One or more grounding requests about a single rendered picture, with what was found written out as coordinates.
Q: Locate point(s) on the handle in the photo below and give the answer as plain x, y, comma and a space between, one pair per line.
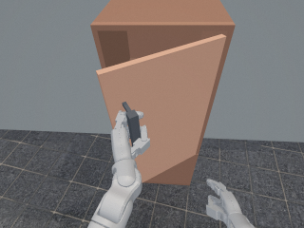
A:
133, 123

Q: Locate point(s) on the robot right hand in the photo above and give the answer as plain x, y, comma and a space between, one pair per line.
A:
227, 204

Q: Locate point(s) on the robot left forearm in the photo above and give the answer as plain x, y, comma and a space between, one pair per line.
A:
116, 205

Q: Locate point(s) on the cupboard door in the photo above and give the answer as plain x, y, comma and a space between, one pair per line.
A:
173, 89

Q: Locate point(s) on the robot left hand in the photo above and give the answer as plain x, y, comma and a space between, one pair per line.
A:
120, 136

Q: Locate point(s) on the robot right forearm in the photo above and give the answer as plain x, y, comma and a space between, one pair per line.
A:
237, 220

